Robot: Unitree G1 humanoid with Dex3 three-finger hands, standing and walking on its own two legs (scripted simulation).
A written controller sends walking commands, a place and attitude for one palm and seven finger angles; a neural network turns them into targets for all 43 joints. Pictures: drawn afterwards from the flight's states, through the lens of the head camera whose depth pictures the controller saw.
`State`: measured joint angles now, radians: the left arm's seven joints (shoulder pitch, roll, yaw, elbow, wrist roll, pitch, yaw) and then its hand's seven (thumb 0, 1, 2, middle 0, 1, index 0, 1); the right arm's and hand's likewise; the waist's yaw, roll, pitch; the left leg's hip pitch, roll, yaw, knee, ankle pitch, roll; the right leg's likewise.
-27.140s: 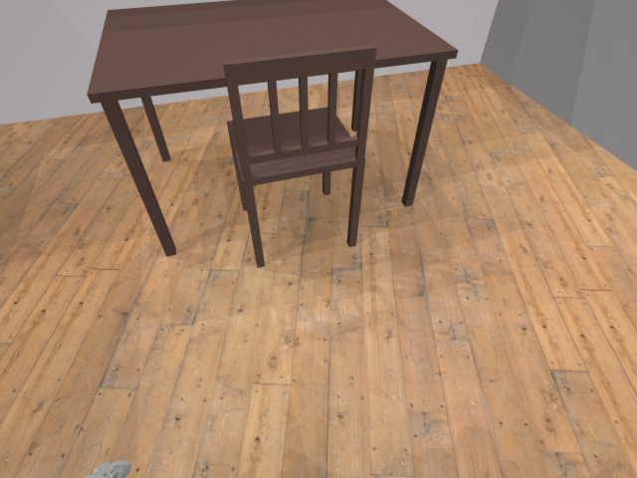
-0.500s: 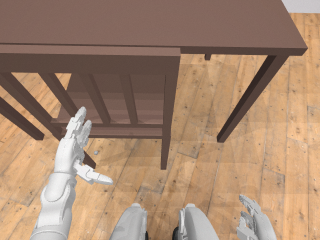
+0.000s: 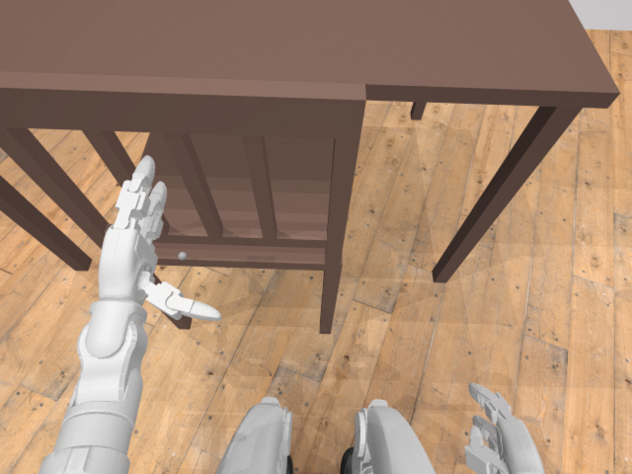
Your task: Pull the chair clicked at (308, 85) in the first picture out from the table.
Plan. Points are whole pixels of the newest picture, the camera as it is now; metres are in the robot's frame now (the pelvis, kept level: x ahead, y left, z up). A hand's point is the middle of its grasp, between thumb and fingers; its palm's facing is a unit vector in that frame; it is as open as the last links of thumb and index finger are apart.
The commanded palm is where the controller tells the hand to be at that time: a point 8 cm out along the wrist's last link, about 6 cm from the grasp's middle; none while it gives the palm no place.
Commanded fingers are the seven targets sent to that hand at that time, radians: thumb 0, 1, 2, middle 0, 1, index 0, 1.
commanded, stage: push the fingers through the gap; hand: left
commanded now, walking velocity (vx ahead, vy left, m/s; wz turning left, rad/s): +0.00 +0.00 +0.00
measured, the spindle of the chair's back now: (198, 188) +0.48 +0.19 +0.02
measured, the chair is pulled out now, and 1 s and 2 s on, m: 0.00 0.00 0.00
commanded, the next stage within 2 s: hook a spindle and tug to test in 1.38 s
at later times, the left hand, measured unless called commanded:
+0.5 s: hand (193, 237) +0.39 +0.18 +0.04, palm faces +0.03 -1.00 -0.02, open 16.9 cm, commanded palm +0.37 +0.23 +0.04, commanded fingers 0.00 -0.50 0.30 -0.06 -0.08 -0.06 -0.08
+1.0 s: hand (199, 199) +0.45 +0.18 +0.04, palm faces +0.03 -1.00 -0.06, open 16.9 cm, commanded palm +0.42 +0.23 +0.04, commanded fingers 0.00 -0.50 0.30 -0.06 -0.08 -0.06 -0.08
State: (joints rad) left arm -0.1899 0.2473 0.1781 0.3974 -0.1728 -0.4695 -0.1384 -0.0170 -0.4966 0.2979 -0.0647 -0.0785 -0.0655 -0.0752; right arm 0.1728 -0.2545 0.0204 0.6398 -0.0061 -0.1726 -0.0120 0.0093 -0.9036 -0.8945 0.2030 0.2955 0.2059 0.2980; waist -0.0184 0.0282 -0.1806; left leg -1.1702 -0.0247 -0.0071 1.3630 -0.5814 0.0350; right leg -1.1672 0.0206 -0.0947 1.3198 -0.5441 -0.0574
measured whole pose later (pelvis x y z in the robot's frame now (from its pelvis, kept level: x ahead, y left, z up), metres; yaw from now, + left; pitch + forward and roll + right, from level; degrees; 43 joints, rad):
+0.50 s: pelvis +0.01 +0.00 +0.01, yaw -1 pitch +23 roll -2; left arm -0.31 0.25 0.24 0.57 -0.19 -0.43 -0.17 -0.02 -0.50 0.30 -0.06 -0.08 -0.07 -0.08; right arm 0.23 -0.26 0.00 0.65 0.00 -0.15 -0.02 0.01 -0.90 -0.89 0.20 0.30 0.21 0.30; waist -0.05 0.03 -0.17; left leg -1.15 -0.01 0.01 1.31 -0.56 0.04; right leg -1.15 0.03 -0.08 1.27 -0.52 -0.05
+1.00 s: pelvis +0.00 +0.00 +0.00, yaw -1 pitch +25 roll -2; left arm -0.60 0.34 0.30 0.89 -0.12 -0.48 -0.16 -0.02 -0.50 0.30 -0.06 -0.08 -0.07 -0.08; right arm 0.25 -0.26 0.02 0.68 -0.01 -0.11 0.00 0.01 -0.90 -0.89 0.20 0.30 0.21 0.30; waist -0.09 0.03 -0.17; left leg -1.20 -0.02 0.01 1.33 -0.56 0.04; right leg -1.21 0.03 -0.08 1.29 -0.51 -0.05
